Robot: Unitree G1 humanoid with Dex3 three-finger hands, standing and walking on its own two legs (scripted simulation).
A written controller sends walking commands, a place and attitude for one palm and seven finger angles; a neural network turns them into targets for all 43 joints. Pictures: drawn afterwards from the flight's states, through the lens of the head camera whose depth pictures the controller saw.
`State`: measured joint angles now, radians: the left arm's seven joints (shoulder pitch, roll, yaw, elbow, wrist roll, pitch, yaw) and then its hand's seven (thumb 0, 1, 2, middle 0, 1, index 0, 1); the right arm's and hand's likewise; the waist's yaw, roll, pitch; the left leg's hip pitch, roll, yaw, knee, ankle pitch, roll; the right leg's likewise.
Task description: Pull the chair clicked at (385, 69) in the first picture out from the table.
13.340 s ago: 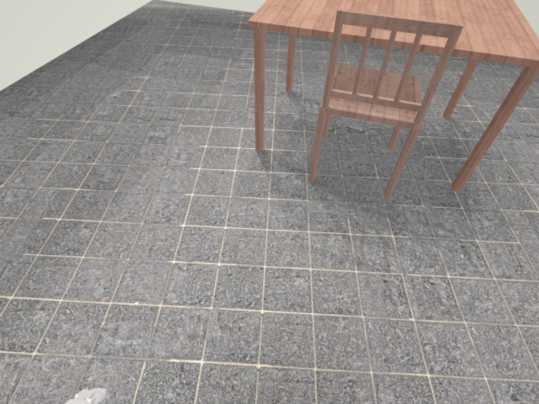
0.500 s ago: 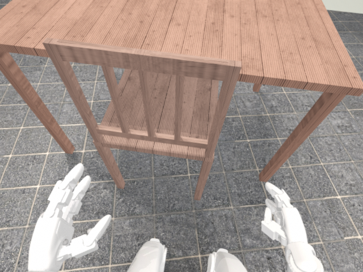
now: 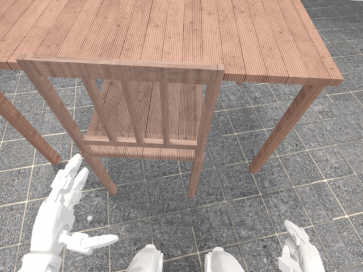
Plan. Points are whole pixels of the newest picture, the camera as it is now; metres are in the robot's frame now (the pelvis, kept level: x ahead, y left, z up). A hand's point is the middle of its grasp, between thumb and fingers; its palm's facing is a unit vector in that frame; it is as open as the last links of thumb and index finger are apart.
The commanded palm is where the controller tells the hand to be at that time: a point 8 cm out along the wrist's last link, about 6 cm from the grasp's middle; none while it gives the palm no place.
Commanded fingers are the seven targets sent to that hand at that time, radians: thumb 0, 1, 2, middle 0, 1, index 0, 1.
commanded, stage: raise the hand toward the chair's back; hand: left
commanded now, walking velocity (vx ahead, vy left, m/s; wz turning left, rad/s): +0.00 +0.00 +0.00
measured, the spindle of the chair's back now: (133, 114) +0.50 +0.15 -0.01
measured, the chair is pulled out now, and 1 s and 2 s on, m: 0.00 0.00 0.00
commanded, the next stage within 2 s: aim the fingers beside a spindle in 1.02 s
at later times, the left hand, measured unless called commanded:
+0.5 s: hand (72, 199) +0.25 +0.22 +0.05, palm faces +0.02 -1.00 -0.07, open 16.9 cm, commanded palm +0.23 +0.27 +0.06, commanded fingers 0.00 -0.50 0.30 -0.06 -0.08 -0.06 -0.08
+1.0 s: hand (74, 198) +0.25 +0.21 +0.06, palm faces +0.02 -1.00 -0.07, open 16.9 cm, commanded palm +0.22 +0.27 +0.06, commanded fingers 0.00 -0.50 0.30 -0.06 -0.08 -0.06 -0.08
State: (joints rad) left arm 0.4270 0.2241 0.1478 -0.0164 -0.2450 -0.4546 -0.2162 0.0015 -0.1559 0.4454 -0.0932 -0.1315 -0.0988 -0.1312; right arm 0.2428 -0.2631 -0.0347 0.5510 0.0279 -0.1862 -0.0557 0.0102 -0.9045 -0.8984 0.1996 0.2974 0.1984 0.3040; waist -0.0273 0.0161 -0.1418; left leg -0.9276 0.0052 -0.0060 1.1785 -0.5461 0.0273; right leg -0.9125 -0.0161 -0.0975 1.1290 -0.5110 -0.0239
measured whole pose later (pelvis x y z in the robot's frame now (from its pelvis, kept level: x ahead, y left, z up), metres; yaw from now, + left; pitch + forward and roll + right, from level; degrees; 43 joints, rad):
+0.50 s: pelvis +0.01 +0.01 +0.01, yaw +0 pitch +16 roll -3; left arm 0.31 0.26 0.21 0.04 -0.27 -0.39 -0.27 -0.01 -0.49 0.30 -0.06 -0.08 -0.07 -0.08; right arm 0.22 -0.23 0.03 0.52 0.03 -0.17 -0.04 0.01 -0.90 -0.90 0.20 0.30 0.20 0.30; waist 0.00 0.03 -0.14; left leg -0.87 0.00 -0.01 1.13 -0.54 0.04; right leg -0.84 -0.02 -0.10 1.06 -0.49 -0.01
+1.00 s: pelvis +0.01 +0.01 +0.01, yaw +0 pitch +16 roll -3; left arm 0.29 0.26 0.22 0.09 -0.27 -0.42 -0.28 -0.01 -0.50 0.30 -0.06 -0.08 -0.07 -0.08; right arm 0.23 -0.25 0.02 0.53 0.03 -0.17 -0.04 0.01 -0.90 -0.90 0.20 0.30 0.20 0.30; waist -0.02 0.03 -0.13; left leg -0.86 0.00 -0.01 1.11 -0.52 0.04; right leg -0.84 -0.02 -0.10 1.04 -0.48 -0.01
